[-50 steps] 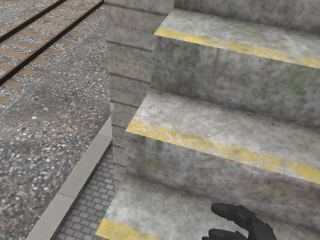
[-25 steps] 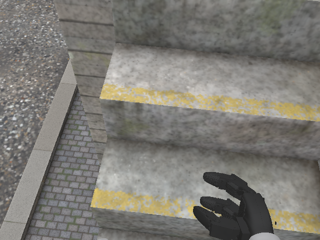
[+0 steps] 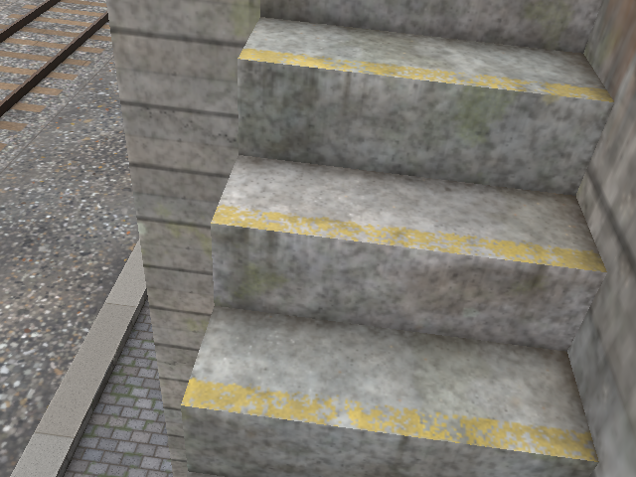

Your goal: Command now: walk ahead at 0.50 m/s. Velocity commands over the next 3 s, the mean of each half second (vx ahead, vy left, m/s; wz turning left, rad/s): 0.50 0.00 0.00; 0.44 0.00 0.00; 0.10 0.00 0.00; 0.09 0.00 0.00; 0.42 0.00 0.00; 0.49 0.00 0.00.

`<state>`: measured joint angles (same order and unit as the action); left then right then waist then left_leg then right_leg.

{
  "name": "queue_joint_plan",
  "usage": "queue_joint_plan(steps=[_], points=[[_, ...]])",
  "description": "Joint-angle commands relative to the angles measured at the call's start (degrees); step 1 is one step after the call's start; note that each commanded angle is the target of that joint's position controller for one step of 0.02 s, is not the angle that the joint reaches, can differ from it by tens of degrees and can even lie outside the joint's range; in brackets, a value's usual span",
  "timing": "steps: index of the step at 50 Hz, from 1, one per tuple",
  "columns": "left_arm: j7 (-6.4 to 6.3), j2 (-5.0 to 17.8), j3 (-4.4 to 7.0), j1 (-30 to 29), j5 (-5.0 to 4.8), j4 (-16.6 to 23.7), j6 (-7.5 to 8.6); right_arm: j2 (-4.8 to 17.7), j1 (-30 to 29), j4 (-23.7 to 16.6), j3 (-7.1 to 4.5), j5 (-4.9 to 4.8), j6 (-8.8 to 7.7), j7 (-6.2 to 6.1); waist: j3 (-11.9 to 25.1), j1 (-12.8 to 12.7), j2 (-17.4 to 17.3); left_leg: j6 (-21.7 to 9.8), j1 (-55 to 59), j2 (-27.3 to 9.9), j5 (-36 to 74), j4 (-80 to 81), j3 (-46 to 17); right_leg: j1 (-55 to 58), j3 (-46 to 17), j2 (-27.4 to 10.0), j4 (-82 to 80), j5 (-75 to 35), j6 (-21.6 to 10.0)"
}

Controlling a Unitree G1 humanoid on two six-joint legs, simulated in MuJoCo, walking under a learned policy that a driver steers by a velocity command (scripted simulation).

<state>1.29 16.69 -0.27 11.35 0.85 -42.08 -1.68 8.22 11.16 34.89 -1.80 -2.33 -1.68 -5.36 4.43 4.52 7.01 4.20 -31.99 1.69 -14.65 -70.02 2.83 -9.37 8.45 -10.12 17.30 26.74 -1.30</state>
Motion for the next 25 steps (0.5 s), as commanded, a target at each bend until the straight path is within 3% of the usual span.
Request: queue_joint_plan(steps=[1, 2, 3, 4, 5, 6, 7, 8, 9, 10, 11, 12, 13, 14, 15, 16, 17, 18, 19, 20, 21, 22, 23, 24, 25], points=[[-2.29, 4.1, 2.01, -11.4, -1.17, 9.3, 1.64, -6.0, -2.3, -3.3, 2.17, -1.14, -0.37, 2.0, -6.6, 1.8, 1.7, -3.2, 0.9, -7.8, 10.4, 25.7, -3.4, -1.2, -0.1, -7.3, 6.2, 9.1, -4.1], [-2.35, -1.7, 0.67, -17.6, -3.01, 14.5, 2.26, -5.1, 3.5, -1.4, 2.76, -0.42, 0.16, 2.65, -7.6, 1.0, 2.5, -5.7, -1.0, -12.6, 15.3, 36.5, -7.0, -2.8, -0.1, -6.4, 16.2, 8.3, -3.0], [-2.03, -5.7, -0.29, -17.3, -4.8, 16.4, 2.59, -4.2, 6.0, 0.9, 2.82, 0.54, 0.26, 3.52, -7.0, -1.4, -2.6, -6.6, 1.4, -12.6, 21.5, 43.9, -4.5, -4.3, 0.5, -4.1, 26.5, 9.1, -3.3], [-1.65, -4.8, 0.37, -14.0, -4.09, 16.6, 2.91, -1.4, 6.5, 1.8, 2.72, 2.95, -1.25, 5.29, -3.1, -3.2, -14.1, -6.7, 3.5, -8.1, 31.3, 41.2, 0.1, -4.0, 6.8, 4.5, 44.4, 10.8, -1.7], [-1.63, -5.2, 0.35, -13.5, -3.93, 18.3, 3.61, 1.1, 1.7, 1.8, 2.81, 3.39, -2.12, 7.17, -4.4, -6.5, -16.8, -8.1, 1.2, -8.9, 36.5, 44.5, -0.5, -8.3, 5.6, 6.0, 55.5, 10.6, -0.4], [-1.49, -5.5, 0.36, -14.9, -6.3, 21.5, 2.93, 1.2, -2.4, 0.5, 4.02, 5.54, -2.33, 8.22, -7.4, -9.7, -15.7, -10.7, 0.0, -14.5, 37.7, 56.0, -2.4, -13.3, 2.8, 5.8, 69.7, 11.2, 1.1], [-1.76, -6.1, 0.89, -12.3, -7.0, 22.3, 1.67, 2.1, -8.7, -2.0, 5.3, 6.05, -2.83, 9.14, -8.1, -13.1, -19.0, -12.1, 2.8, -17.0, 40.8, 66.9, -2.9, -18.5, -1.0, 7.4, 81.2, 16.1, 0.9], [-0.97, -5.5, 1.48, -9.7, -6.99, 20.6, 1.04, 1.6, -11.3, -4.8, 6.87, 5.3, -3.59, 10.69, -5.2, -13.3, -20.1, -10.7, 13.5, -15.4, 38.1, 64.5, -1.2, -28.3, -5.0, 8.4, 89.7, 22.9, 0.3], [0.28, -7.6, 1.28, -11.4, -6.16, 19.9, 1.67, 5.8, -12.2, -8.5, 7.07, 5.88, -4.05, 10.75, -2.3, -11.8, -18.9, -4.9, 15.2, -13.5, 51.8, 41.7, -4.3, -34.3, -5.4, 16.7, 113.5, 19.3, 2.9], [1.7, -4.9, 1.85, -8.6, -7.08, 17.9, 2.36, 14.7, -2.9, -9.1, 4.77, 6.41, -4.57, 9.87, 4.3, -8.7, -21.7, -2.7, 17.7, -15.2, 64.1, 31.2, -3.2, -38.1, -7.9, 19.6, 122.1, 10.0, 6.7], [1.54, 0.3, 2.61, -2.3, -8.31, 14.0, 2.84, 25.5, 3.5, -5.9, 0.89, 5.73, -4.68, 6.22, 10.8, -6.5, -29.2, -13.4, 25.5, -27.3, 18.3, 40.6, -21.4, -45.0, -10.0, 16.0, 116.9, -8.1, 7.5], [-0.15, 2.0, 2.7, -6.9, -9.35, 15.7, 2.46, 25.0, -1.8, -8.7, 0.8, 5.8, -4.95, 2.54, 8.8, -4.7, -33.5, -19.7, 17.3, -32.7, -21.4, 51.0, -38.8, -42.5, -17.7, 8.6, 103.8, -21.0, 8.5], [-1.41, 6.9, 4.75, -14.3, -7.91, 15.5, 1.1, 13.3, -6.0, -11.0, 3.56, 4.95, -4.23, -0.13, 3.9, -3.5, -19.5, -16.3, 19.5, -28.5, -27.0, 49.5, -38.8, -39.4, -18.2, 10.5, 89.4, -26.5, 10.3], [-1.64, 5.7, 5.38, -16.4, -4.99, 13.7, 0.23, 10.6, -3.9, -11.3, 3.83, 4.16, -4.27, -1.29, 4.5, -2.1, -18.9, -16.8, 20.9, -28.4, -25.6, 46.7, -38.5, -34.9, -16.1, 11.2, 80.6, -25.0, 10.3], [-0.94, 5.9, 5.77, -15.1, -1.89, 12.7, -0.17, 10.1, -3.5, -12.2, 2.91, 1.88, -4.06, -2.35, 5.9, -3.4, -20.4, -14.6, 22.1, -25.6, -27.4, 43.9, -34.8, -29.5, -15.2, 10.5, 68.7, -22.6, 10.1], [0.02, 5.6, 6.04, -11.7, 0.33, 9.8, -0.2, 11.0, -6.3, -12.7, 1.66, 0.87, -4.16, -2.65, 6.8, -5.8, -23.7, -12.0, 18.3, -20.7, -25.4, 38.5, -27.7, -20.5, -10.9, 10.0, 56.6, -24.4, 8.6], [0.86, 5.4, 6.08, -7.3, 0.94, 6.2, -0.48, 10.0, -6.0, -13.4, 1.26, 0.81, -3.97, -2.3, 6.9, -5.7, -23.1, -9.9, 14.0, -16.2, -22.6, 36.1, -20.0, -11.5, -6.1, 10.9, 46.1, -25.1, 6.3], [1.98, 4.2, 5.68, -5.7, 1.08, 3.2, -0.75, 9.0, -5.5, -13.4, 0.82, 0.54, -3.47, -1.74, 5.3, -4.3, -23.3, -10.0, 12.5, -14.0, -18.9, 33.1, -17.0, -8.3, -4.5, 10.0, 37.5, -27.2, 4.1], [3.31, 1.8, 4.75, -4.0, 1.03, 1.7, -1.05, 8.6, -4.0, -13.3, 0.34, -0.21, -3.27, -1.63, 3.2, -2.7, -23.5, -10.7, 11.9, -12.9, -17.8, 32.0, -16.3, -7.9, -2.1, 9.1, 30.2, -29.2, 1.9], [3.52, 0.7, 4.26, 1.0, 1.26, -0.8, -1.59, 8.2, -0.4, -12.0, -0.15, -0.49, -2.3, -1.66, 2.1, -1.3, -23.8, -10.5, 11.9, -12.1, -14.9, 32.5, -16.1, -5.3, -2.4, 6.8, 21.2, -27.2, -0.8], [3.92, -1.2, 3.28, 5.5, 1.8, -2.3, -1.68, 7.7, 0.9, -11.5, -0.21, -0.88, -1.41, -1.51, 0.3, -1.2, -21.4, -8.9, 10.2, -8.8, -15.1, 30.8, -13.7, -3.1, 0.9, 7.9, 10.3, -26.9, -3.1], [4.43, -4.6, 2.14, 9.6, 2.69, -4.3, -1.24, 6.6, -0.3, -11.0, -0.13, -1.36, -0.39, -1.28, -2.3, -2.9, -16.1, -6.9, 7.8, -5.4, -17.4, 23.6, -10.0, -0.6, 2.5, 6.8, -0.7, -31.8, -6.2], [5.36, -8.7, 0.58, 11.8, 3.23, -6.6, -0.55, 3.5, -2.9, -11.6, 0.73, -1.76, 0.42, -0.4, -5.4, -3.1, -7.6, -5.2, 5.2, -0.2, -19.3, 9.9, -3.8, -2.0, 3.2, 5.3, -11.7, -37.2, -9.5], [5.89, -10.7, -0.75, 7.9, 3.88, -7.1, 0.96, -1.6, -1.9, -11.6, 2.12, -1.07, 0.85, 1.42, -4.0, 0.3, 0.8, -3.9, 5.0, 5.5, -16.1, -10.8, 4.1, -3.9, 2.8, 3.4, -16.0, -42.2, -11.0], [6.28, -8.1, -1.08, 2.0, 3.63, -7.2, 2.14, -2.8, -3.6, -14.2, 2.36, -1.33, 2.11, 1.99, -7.2, 4.3, 7.7, -2.1, -1.2, 6.5, -24.2, -29.8, 1.0, -5.6, 1.5, -0.3, -19.5, -46.6, -12.2]])
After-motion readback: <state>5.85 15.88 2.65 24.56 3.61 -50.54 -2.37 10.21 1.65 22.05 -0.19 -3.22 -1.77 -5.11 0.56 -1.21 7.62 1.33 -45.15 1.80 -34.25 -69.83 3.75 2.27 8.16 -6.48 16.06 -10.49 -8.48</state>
